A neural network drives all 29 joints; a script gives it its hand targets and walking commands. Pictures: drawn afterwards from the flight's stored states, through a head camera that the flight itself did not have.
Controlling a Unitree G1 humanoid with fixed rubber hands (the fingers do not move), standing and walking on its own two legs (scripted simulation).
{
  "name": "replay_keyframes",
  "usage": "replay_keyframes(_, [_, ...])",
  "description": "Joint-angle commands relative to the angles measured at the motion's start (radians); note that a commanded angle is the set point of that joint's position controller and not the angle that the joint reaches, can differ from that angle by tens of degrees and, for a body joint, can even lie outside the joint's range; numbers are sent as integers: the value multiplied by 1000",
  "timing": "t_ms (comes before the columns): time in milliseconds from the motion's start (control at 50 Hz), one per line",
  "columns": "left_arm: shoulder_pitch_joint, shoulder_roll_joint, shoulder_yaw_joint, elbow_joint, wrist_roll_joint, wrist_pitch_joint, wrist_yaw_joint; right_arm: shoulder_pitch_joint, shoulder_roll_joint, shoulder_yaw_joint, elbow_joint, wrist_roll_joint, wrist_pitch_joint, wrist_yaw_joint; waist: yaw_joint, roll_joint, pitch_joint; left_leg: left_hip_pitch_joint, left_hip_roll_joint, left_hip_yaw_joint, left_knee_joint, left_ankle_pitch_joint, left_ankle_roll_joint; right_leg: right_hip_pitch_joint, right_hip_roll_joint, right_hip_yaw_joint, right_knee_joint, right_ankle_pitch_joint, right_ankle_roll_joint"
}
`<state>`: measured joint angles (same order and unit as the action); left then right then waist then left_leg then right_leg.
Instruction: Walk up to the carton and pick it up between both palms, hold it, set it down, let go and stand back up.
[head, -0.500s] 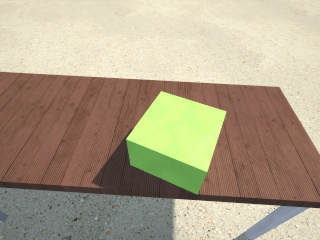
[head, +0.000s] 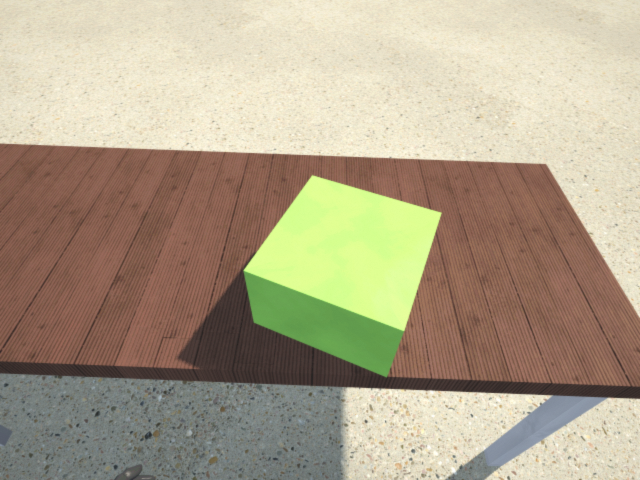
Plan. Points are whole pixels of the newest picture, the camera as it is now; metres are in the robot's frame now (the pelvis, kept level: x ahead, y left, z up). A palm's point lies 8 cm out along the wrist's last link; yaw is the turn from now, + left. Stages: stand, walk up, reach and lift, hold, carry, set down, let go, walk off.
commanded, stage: walk up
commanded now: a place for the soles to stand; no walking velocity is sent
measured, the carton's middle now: (346, 268) +0.47 -0.03 -0.04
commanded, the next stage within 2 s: reach and lift in 0.56 s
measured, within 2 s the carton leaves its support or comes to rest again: neither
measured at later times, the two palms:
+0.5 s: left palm out of the picture +0.09 +0.26 -0.10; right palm out of the picture +0.06 -0.26 -0.11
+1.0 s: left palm (119, 467) +0.17 +0.25 -0.07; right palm out of the picture +0.13 -0.24 -0.07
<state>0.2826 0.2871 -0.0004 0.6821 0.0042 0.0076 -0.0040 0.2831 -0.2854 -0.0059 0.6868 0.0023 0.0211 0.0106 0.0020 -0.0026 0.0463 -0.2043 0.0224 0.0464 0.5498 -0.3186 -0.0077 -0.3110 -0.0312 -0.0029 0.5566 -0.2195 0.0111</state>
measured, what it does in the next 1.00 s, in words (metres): stands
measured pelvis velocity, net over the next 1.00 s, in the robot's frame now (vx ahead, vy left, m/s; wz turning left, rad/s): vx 0.00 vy -0.01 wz -0.01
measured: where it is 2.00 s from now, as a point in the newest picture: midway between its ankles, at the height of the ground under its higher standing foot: outside the picture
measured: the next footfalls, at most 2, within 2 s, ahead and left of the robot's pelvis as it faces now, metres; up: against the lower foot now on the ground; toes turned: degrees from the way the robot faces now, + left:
none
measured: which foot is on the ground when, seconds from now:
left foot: down 0.00-1.00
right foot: down 0.00-1.00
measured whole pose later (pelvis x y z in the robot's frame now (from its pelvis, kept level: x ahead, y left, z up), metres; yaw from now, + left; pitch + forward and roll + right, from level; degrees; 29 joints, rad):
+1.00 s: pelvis +0.00 -0.01 +0.01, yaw -1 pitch -6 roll +0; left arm 0.15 0.28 0.09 0.50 0.02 0.24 -0.05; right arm 0.22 -0.15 -0.06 0.68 -0.02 -0.16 -0.04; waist 0.00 -0.05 0.13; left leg -0.06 0.05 0.05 0.46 -0.28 -0.02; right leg -0.13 0.01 -0.01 0.47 -0.23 -0.01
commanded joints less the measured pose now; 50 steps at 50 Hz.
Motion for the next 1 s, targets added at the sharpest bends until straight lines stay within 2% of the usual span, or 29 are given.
replay_keyframes(0, [0, 145, 46, -81, 1, -21, 4, 14, -132, -37, -73, -2, -19, -4, -1, -7, -30, -45, 77, -89, -109, 36, 46, 17, -75, 105, -108, 42, -55])
replay_keyframes(220, [0, 142, 49, -73, 4, -25, 0, 35, -132, -40, -69, -3, -30, -1, 2, -11, -27, -58, 80, -89, -122, -11, 47, 2, -69, 125, -128, -36, -53])
replay_keyframes(540, [6, 136, 49, -66, 4, -25, 1, 57, -135, -40, -68, -3, -31, -3, 1, -6, -31, -56, 90, -80, -118, 9, 51, 2, -59, 131, -103, 18, -51])
replay_keyframes(560, [-486, 134, 61, -166, -14, 138, 31, -441, -56, -132, -8, -108, -162, 10, 31, 198, -52, -418, 106, 10, -95, -330, 71, 165, 93, -98, 121, -166, -60])
replay_keyframes(580, [-284, 45, 29, -132, 20, 215, 34, -263, -146, -156, 91, -104, -186, 37, -14, 181, 75, -728, 129, 39, -166, -360, 101, 410, 118, -96, 250, -33, -50])
replay_keyframes(600, [-325, 61, 69, -182, 36, 249, 25, -265, -149, -159, 91, -95, -197, 44, -1, 76, -35, -688, 112, 74, -98, -252, 84, 416, 83, -70, 242, -23, -51])
replay_keyframes(620, [-315, 81, 64, -226, 32, 282, 26, -247, -127, -153, 73, -86, -202, 43, -11, 29, -21, -566, 89, 76, -41, -211, 69, 308, 62, -40, 173, -65, -63])
replay_keyframes(640, [-264, 108, 57, -224, 16, 298, 16, -195, -91, -148, 76, -88, -205, 32, -18, -8, -2, -374, 62, 69, -16, -48, 47, 200, 48, -36, 109, 31, -67])
replay_keyframes(660, [-258, 135, 86, -276, 12, 306, 4, -202, -86, -138, 58, -63, -213, 20, -11, -110, -138, -164, 34, 56, 55, 88, 9, 141, 27, -44, 64, 127, -45])
replay_keyframes(700, [-182, 127, 110, -306, 36, 317, -3, -119, -68, -108, 40, -29, -215, 4, -12, -106, -137, -27, -4, 53, 14, 115, 4, 164, 26, -5, -23, 194, -26])
replay_keyframes(780, [-123, 143, 143, -280, 57, 294, -30, -95, -24, -59, -5, -9, -205, -40, -5, -99, -82, -1, -57, 61, -63, 152, -3, 290, -6, 56, -99, 307, 14])
replay_keyframes(820, [-157, 154, 150, -277, 52, 277, -39, -102, 10, -46, -38, -9, -198, -57, -3, -71, -35, 16, -62, 69, -106, 125, -5, 285, -2, 50, -132, 250, 17])
replay_keyframes(840, [-171, 162, 165, -275, 52, 266, -40, -103, 4, -67, -31, -18, -200, -59, 3, -31, -8, 8, -54, 82, -127, 126, -4, 275, 10, 29, -148, 201, 2])
replay_keyframes(880, [-197, 153, 150, -291, 42, 243, -41, -122, 23, -75, -63, -21, -204, -57, 5, 12, 7, 5, -39, 85, -159, 124, -2, 282, 26, 14, -166, 117, -13])
replay_keyframes(980, [-209, 146, 121, -317, 0, 173, -47, -104, 62, -85, -139, -20, -214, -58, -2, 43, 0, -2, -19, 77, -203, 122, 8, 318, 38, 2, -185, 91, -23])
